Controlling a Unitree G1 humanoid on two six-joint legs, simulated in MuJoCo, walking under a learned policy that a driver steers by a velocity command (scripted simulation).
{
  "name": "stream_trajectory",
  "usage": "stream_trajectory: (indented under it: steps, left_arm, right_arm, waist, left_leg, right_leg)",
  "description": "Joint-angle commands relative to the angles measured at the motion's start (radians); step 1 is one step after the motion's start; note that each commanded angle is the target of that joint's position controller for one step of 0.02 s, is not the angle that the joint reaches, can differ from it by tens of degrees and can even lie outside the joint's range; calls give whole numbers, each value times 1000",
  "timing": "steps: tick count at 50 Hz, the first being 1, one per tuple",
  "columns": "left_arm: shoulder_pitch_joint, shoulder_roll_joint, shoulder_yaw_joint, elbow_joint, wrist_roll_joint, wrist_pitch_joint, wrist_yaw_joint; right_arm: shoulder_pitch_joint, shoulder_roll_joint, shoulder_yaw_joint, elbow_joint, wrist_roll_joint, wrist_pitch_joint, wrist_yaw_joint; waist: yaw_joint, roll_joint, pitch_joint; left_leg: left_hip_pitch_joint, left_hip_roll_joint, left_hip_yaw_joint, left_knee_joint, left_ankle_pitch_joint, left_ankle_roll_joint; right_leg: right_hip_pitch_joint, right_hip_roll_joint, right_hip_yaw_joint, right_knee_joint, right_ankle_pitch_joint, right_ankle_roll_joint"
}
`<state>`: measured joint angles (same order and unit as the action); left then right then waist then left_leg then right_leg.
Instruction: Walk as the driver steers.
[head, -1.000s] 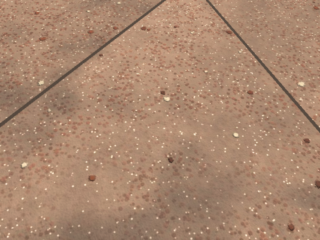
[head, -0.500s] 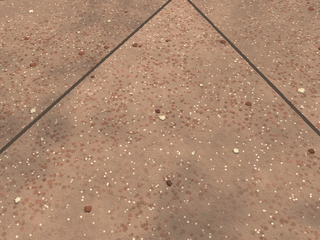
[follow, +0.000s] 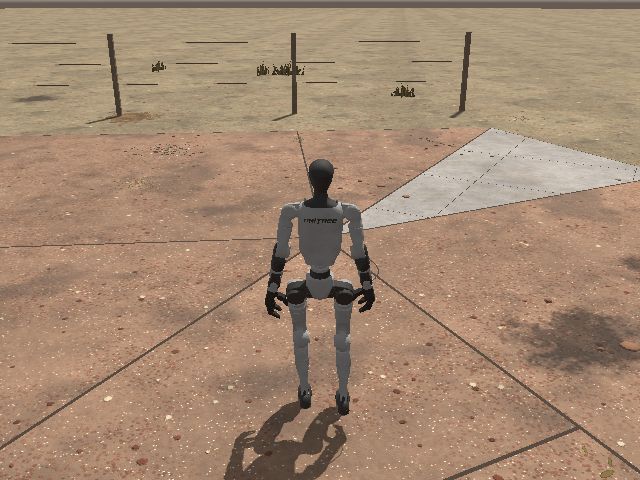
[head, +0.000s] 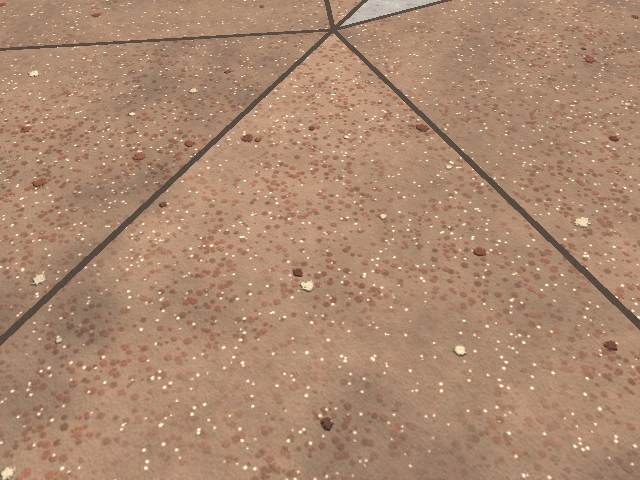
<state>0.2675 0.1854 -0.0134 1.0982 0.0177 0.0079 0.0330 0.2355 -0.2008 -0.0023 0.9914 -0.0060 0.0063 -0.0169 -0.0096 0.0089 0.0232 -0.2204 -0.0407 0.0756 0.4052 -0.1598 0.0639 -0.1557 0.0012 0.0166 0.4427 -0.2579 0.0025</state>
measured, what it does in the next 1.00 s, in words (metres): walks ahead: left foot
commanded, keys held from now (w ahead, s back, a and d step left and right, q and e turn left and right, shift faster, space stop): no key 0.32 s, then w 0.56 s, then w+q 0.02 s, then q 0.10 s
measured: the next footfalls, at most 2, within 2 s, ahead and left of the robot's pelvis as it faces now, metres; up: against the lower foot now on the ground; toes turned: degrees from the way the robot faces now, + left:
left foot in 0.62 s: +0.15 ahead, +0.10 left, +0.00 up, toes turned +4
right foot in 1.08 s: +0.48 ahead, -0.03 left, +0.00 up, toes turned +2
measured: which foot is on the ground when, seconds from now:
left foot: down 0.00-0.42, up 0.44-0.60, down 0.62-1.00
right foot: down 0.00-0.64, up 0.66-1.00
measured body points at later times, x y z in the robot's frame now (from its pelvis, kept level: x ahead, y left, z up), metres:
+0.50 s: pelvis +0.05 -0.01 +0.00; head +0.04 +0.00 +0.45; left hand +0.00 +0.22 -0.17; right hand +0.05 -0.25 -0.16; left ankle +0.04 +0.07 -0.73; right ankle -0.01 -0.12 -0.74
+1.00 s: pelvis +0.25 +0.04 -0.01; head +0.29 +0.05 +0.44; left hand +0.42 +0.26 -0.14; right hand +0.15 -0.17 -0.14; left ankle +0.11 +0.10 -0.74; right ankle +0.42 -0.06 -0.70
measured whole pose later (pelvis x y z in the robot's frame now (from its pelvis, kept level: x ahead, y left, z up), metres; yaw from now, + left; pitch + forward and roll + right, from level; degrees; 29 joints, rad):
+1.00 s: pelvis +0.25 +0.04 -0.01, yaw +2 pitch +1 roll +0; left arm 0.02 0.19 0.03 0.95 0.02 -0.04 -0.02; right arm 0.51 -0.12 0.00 1.11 -0.02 -0.09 -0.02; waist -0.06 -0.03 0.06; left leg 0.10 -0.07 0.04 0.23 -0.34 0.08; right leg -0.60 -0.03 -0.08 0.69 -0.07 -0.04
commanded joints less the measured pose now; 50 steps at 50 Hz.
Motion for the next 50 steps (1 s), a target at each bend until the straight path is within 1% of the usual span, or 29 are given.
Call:
stream_trajectory:
  steps: [1, 7, 16, 17, 19, 20, 21, 22, 23, 24, 25, 27, 28, 29, 30, 31, 32, 33, 34, 35, 36, 37, 38, 39, 42, 45, 47, 48, 50]
  left_arm:
    - [18, 90, 10, -7, -9, -26, 7]
    - [52, 76, 9, 21, -8, -24, 10]
    - [66, 59, 7, 46, -9, -24, 14]
    - [81, 56, 7, 52, -8, -23, 13]
    - [102, 84, 22, 55, -4, -17, 12]
    - [111, 99, 30, 50, -2, -12, 10]
    - [138, 106, 37, 49, -2, -10, 7]
    - [183, 119, 45, 56, -4, -12, 7]
    - [211, 138, 55, 63, -3, -15, 8]
    - [218, 138, 61, 63, 1, -21, 7]
    - [218, 139, 65, 60, 7, -30, 5]
    - [198, 138, 71, 50, 11, -48, 1]
    - [177, 137, 74, 42, 7, -55, -1]
    - [147, 137, 75, 33, 1, -60, -3]
    - [102, 137, 77, 20, -6, -62, -5]
    - [84, 127, 74, 10, -5, -67, -8]
    - [60, 89, 62, -12, -1, -79, -16]
    - [75, 31, 50, -58, 0, -87, -26]
    - [31, 95, 66, -70, 28, -82, -32]
    - [2, 76, 65, -79, 25, -83, -43]
    - [5, 55, 60, -74, 15, -89, -50]
    - [13, 49, 62, -71, 15, -89, -55]
    - [28, 50, 63, -66, 20, -82, -59]
    - [34, 52, 66, -66, 21, -73, -61]
    - [-46, 50, 68, -100, 16, -54, -63]
    - [-210, 37, 58, -167, 13, -51, -66]
    - [-279, 16, 46, -194, 4, -55, -62]
    - [-288, 11, 42, -198, -1, -57, -58]
    - [-251, 32, 43, -195, -8, -63, -43]
  right_arm:
    - [61, -93, -19, 4, -4, -13, -2]
    - [61, -66, -9, 49, -3, -18, -9]
    - [91, -49, -3, 102, -3, -18, -19]
    - [100, -46, -3, 109, -4, -16, -19]
    - [99, -64, -15, 106, -7, -9, -15]
    - [89, -65, -19, 97, -13, -5, -10]
    - [64, -56, -20, 82, -17, -6, -4]
    - [33, -31, -16, 62, -22, -12, 3]
    - [5, -11, -12, 41, -32, -21, 9]
    - [-25, -19, -16, 20, -37, -32, 13]
    - [-43, -36, -22, 1, -33, -44, 18]
    - [-49, -57, -34, -23, -23, -65, 29]
    - [-37, -56, -38, -27, -15, -73, 33]
    - [3, -46, -40, -20, -9, -79, 37]
    - [94, -29, -43, 8, -5, -81, 37]
    - [220, -42, -57, 56, -3, -81, 33]
    - [358, -107, -79, 90, -17, -86, 20]
    - [490, -217, -104, 115, -16, -82, 14]
    - [413, -153, -85, 111, -16, -68, 10]
    - [292, -124, -75, 68, -19, -69, 13]
    - [220, -110, -69, 44, -19, -77, 16]
    - [192, -95, -61, 34, -16, -86, 15]
    - [187, -70, -51, 39, -13, -95, 13]
    - [213, -63, -46, 51, -12, -102, 10]
    - [296, -62, -35, 87, -9, -110, 4]
    - [319, -51, -25, 94, -9, -111, 3]
    - [320, -41, -16, 98, -9, -110, -2]
    - [323, -47, -16, 102, -10, -108, -5]
    - [317, -71, -19, 105, -11, -107, -9]
  waist:
    - [-20, -64, 32]
    - [-3, -19, 34]
    - [1, -10, 32]
    - [3, -12, 13]
    - [8, -37, 39]
    - [16, -62, 83]
    - [34, -81, 137]
    - [54, -125, 172]
    - [64, -164, 200]
    - [71, -161, 216]
    - [68, -149, 211]
    - [48, -125, 182]
    - [31, -121, 165]
    - [-1, -117, 148]
    - [-55, -103, 127]
    - [-103, -56, 88]
    - [-163, 108, 40]
    - [-170, 362, -27]
    - [-109, 191, 49]
    - [-60, 69, 118]
    - [-29, 18, 126]
    - [-5, 9, 114]
    - [10, 22, 100]
    - [14, 39, 83]
    - [10, 56, 78]
    - [-15, 62, 113]
    - [-21, 63, 138]
    - [-23, 72, 131]
    - [-9, 102, 86]
  left_leg:
    - [92, 124, -148, -77, 11, -1]
    - [57, 126, -142, -85, 40, -9]
    - [67, 131, -141, -69, 103, -12]
    - [73, 120, -134, -67, 23, -9]
    - [20, 68, -99, -2, -247, 11]
    - [-51, 51, -91, 34, -367, 20]
    - [-146, 36, -82, 84, -417, 23]
    - [-230, 13, -45, 171, -386, 19]
    - [-296, 16, 0, 255, -313, 15]
    - [-338, 48, -10, 314, -274, 18]
    - [-374, 67, -29, 353, -284, 21]
    - [-382, 91, -45, 337, -289, 22]
    - [-321, 86, -33, 284, -261, 21]
    - [-206, 65, -6, 213, -199, 21]
    - [-15, 29, 30, 122, -132, 21]
    - [200, -9, 31, 74, -120, 21]
    - [370, 132, -175, -49, -243, 46]
    - [466, 395, -648, -243, -463, 143]
    - [354, 422, -713, -265, -498, 170]
    - [263, 399, -612, -253, -458, 161]
    - [207, 355, -507, -263, -325, 145]
    - [185, 319, -425, -271, -217, 129]
    - [181, 284, -351, -274, -104, 113]
    - [199, 267, -301, -264, 21, 108]
    - [246, 242, -197, -239, 316, 104]
    - [207, 213, -153, -253, 412, 105]
    - [163, 188, -124, -217, 600, 93]
    - [154, 178, -113, -186, 696, 85]
    - [160, 178, -124, -105, 846, 67]
  right_leg:
    - [-93, -89, 108, -158, 54, -39]
    - [-24, -89, 94, -143, 116, -51]
    - [2, -90, 82, -135, 175, -54]
    - [10, -81, 79, -143, 93, -59]
    - [-20, -58, 88, -133, -196, -96]
    - [-49, -74, 130, -151, -355, -123]
    - [-51, -110, 194, -188, -471, -153]
    - [-24, -174, 288, -245, -546, -190]
    - [6, -251, 377, -293, -567, -231]
    - [16, -297, 425, -314, -518, -259]
    - [43, -314, 438, -314, -441, -273]
    - [97, -302, 379, -287, -283, -260]
    - [81, -278, 329, -270, -216, -242]
    - [24, -247, 269, -241, -152, -219]
    - [-88, -202, 196, -186, -106, -190]
    - [-204, -147, 134, -79, -38, -162]
    - [-331, -53, 12, 195, 8, -120]
    - [-522, 73, -104, 526, -241, -75]
    - [-571, 15, -6, 692, -260, -95]
    - [-592, -38, 17, 736, -150, -109]
    - [-559, -66, 22, 719, -58, -107]
    - [-525, -81, 15, 689, -9, -101]
    - [-500, -87, 2, 664, 18, -88]
    - [-495, -79, -18, 654, 35, -79]
    - [-553, -66, -63, 605, 72, -58]
    - [-552, -49, -105, 444, 139, -41]
    - [-468, -11, -139, 282, 187, -34]
    - [-410, 13, -153, 222, 207, -36]
    - [-292, 49, -150, 172, 236, -52]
